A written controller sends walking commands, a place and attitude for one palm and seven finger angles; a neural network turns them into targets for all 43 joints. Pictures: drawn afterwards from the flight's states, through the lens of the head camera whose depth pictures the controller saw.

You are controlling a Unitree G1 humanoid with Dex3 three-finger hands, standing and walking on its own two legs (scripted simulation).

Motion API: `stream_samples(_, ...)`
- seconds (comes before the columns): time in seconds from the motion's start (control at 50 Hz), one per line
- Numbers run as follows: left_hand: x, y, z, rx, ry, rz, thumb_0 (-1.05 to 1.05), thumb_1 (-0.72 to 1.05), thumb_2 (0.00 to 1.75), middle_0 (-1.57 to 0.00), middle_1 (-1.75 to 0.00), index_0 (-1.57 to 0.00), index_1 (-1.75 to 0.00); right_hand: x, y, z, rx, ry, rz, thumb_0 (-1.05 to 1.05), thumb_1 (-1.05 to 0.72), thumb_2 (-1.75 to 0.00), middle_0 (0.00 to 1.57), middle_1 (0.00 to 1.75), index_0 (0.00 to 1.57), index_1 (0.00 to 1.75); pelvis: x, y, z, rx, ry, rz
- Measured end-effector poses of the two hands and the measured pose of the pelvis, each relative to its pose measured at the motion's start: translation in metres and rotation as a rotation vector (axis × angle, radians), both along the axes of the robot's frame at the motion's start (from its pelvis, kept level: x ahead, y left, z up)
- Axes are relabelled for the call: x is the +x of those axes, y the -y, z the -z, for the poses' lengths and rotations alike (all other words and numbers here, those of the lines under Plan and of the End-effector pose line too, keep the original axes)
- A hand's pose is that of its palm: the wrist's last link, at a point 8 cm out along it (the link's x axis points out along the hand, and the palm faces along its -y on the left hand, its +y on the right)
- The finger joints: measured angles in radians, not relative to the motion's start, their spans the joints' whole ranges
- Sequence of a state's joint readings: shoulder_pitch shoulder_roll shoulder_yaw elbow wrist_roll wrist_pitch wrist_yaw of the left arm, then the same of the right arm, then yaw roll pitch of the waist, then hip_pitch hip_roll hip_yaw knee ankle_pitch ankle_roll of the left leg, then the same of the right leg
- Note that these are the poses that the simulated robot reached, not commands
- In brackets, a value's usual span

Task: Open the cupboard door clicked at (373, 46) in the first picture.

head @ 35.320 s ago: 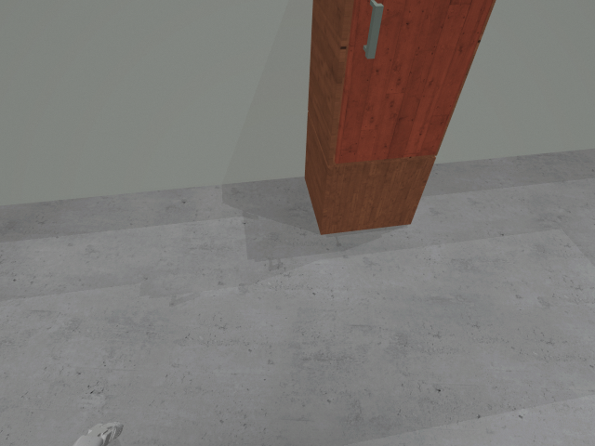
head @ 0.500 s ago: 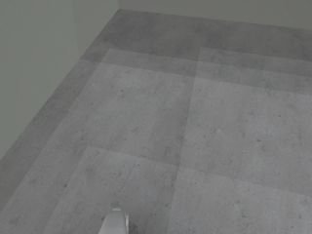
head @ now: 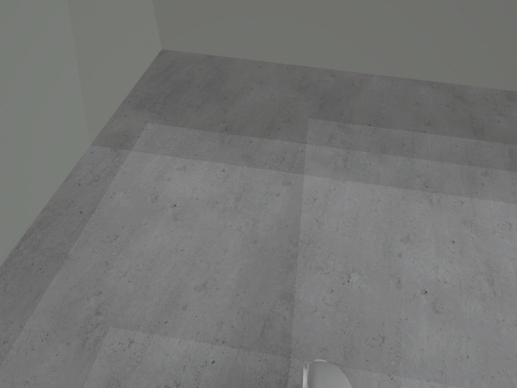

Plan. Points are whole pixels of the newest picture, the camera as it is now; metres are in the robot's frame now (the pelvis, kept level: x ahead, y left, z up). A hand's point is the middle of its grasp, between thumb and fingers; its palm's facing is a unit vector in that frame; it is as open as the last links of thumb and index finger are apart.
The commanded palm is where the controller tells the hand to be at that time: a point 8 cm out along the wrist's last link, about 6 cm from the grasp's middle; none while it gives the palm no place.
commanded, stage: walk to a spot facing it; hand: left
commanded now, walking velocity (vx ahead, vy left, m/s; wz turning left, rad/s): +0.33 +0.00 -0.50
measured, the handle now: out of the picture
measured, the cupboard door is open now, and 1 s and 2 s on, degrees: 46 46 46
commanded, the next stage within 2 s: turn to face it in 0.14 s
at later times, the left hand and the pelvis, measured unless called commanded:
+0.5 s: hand (230, 276) +0.36 +0.09 -0.16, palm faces -0.06 -0.98 -0.20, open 7.1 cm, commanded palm none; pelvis +0.23 -0.08 +0.00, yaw -3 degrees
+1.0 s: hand (203, 264) +0.38 +0.15 -0.17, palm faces +0.22 -0.94 -0.26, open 7.4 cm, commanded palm none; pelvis +0.32 -0.08 -0.01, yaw +12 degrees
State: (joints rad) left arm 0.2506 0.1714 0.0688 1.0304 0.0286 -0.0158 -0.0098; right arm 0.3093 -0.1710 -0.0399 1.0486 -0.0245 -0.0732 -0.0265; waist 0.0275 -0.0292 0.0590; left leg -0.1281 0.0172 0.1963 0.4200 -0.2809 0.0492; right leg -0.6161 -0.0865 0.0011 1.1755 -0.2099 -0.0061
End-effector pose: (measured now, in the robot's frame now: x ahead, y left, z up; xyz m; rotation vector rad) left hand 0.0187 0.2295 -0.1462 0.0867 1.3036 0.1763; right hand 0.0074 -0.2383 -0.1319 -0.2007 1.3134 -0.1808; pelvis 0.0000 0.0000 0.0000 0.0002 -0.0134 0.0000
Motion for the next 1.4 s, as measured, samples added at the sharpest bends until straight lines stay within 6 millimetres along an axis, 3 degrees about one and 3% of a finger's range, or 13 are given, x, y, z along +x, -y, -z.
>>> stream_samples(0.1,0.109,-0.006,-0.011,0.040,0.081,0.110,0.01,0.93,0.89,-0.20,-0.30,-0.19,-0.30,-0.032,0.004,0.001,0.018,-0.166,0.112,0.00,-0.93,-0.90,0.20,0.30,0.20,0.30,0.049,0.007,0.001,0.004,-0.009,0.050)
stream_samples(0.2,0.216,0.020,-0.009,0.061,0.125,0.241,0.01,0.92,0.90,-0.19,-0.30,-0.19,-0.30,-0.039,0.001,0.008,0.066,-0.293,0.215,0.00,-0.92,-0.90,0.20,0.30,0.20,0.30,0.102,0.027,0.012,0.011,-0.027,0.102)
stream_samples(0.28,0.286,0.053,-0.001,0.071,0.207,0.296,0.00,0.92,0.90,-0.20,-0.30,-0.19,-0.30,-0.016,0.009,0.021,0.112,-0.363,0.269,0.00,-0.91,-0.90,0.20,0.30,0.20,0.30,0.146,0.053,0.027,0.017,-0.029,0.131)
stream_samples(0.34,0.306,0.074,-0.004,0.060,0.211,0.284,0.00,0.91,0.89,-0.20,-0.30,-0.20,-0.30,0.033,0.025,0.022,0.108,-0.309,0.281,0.01,-0.91,-0.90,0.20,0.30,0.20,0.30,0.170,0.064,0.019,0.015,-0.016,0.125)
stream_samples(0.42,0.311,0.096,-0.009,0.027,0.165,0.251,-0.01,0.92,0.89,-0.20,-0.30,-0.20,-0.30,0.122,0.045,0.017,0.094,-0.163,0.237,0.01,-0.91,-0.90,0.20,0.30,0.20,0.30,0.201,0.074,0.005,0.014,-0.023,0.100)
stream_samples(0.5,0.330,0.093,-0.016,0.036,0.194,0.176,-0.04,0.96,0.89,-0.20,-0.30,-0.20,-0.30,0.202,0.056,0.013,0.084,-0.056,0.151,0.00,-0.92,-0.90,0.20,0.30,0.20,0.30,0.228,0.079,0.000,0.009,-0.029,0.050)
stream_samples(0.6,0.340,0.079,-0.008,0.033,0.186,0.093,-0.03,0.96,0.89,-0.20,-0.30,-0.20,-0.30,0.279,0.069,0.010,0.043,-0.003,0.047,0.01,-0.94,-0.90,0.20,0.30,0.20,0.30,0.260,0.074,0.004,-0.003,-0.020,-0.014)
stream_samples(0.72,0.334,0.049,0.024,0.024,0.097,0.004,-0.02,0.93,0.89,-0.20,-0.30,-0.20,-0.30,0.360,0.066,0.015,-0.017,0.092,-0.068,0.01,-0.93,-0.90,0.20,0.30,0.20,0.30,0.294,0.056,0.026,-0.013,-0.016,-0.079)
stream_samples(0.86,0.339,0.027,0.008,0.066,0.066,-0.062,0.00,0.92,0.89,-0.20,-0.30,-0.20,-0.30,0.395,0.060,0.005,-0.030,0.081,-0.152,0.00,-0.91,-0.90,0.20,0.30,0.20,0.30,0.308,0.055,0.014,-0.020,-0.038,-0.134)
stream_samples(0.98,0.343,0.030,-0.010,0.104,0.091,-0.119,0.00,0.91,0.89,-0.20,-0.30,-0.20,-0.30,0.416,0.065,0.004,0.004,0.049,-0.213,0.00,-0.91,-0.90,0.20,0.30,0.20,0.30,0.319,0.071,0.006,-0.030,-0.052,-0.198)
stream_samples(1.12,0.342,0.062,-0.016,0.155,0.126,-0.179,0.00,0.91,0.89,-0.20,-0.30,-0.20,-0.30,0.449,0.096,0.022,0.042,0.041,-0.264,0.00,-0.90,-0.90,0.20,0.30,0.20,0.30,0.333,0.109,0.015,-0.008,-0.058,-0.289)
stream_samples(1.22,0.319,0.094,-0.025,0.161,0.094,-0.250,0.00,0.91,0.89,-0.20,-0.30,-0.20,-0.30,0.485,0.113,0.021,0.045,0.040,-0.323,0.00,-0.91,-0.90,0.20,0.30,0.20,0.30,0.341,0.126,0.008,0.019,-0.044,-0.362)
stream_samples(1.4,0.269,0.130,-0.020,0.112,0.029,-0.412,0.00,0.91,0.89,-0.20,-0.30,-0.20,-0.30,0.549,0.090,0.004,0.045,0.076,-0.499,0.00,-0.91,-0.90,0.20,0.30,0.20,0.30,0.353,0.136,0.001,0.046,-0.037,-0.499)
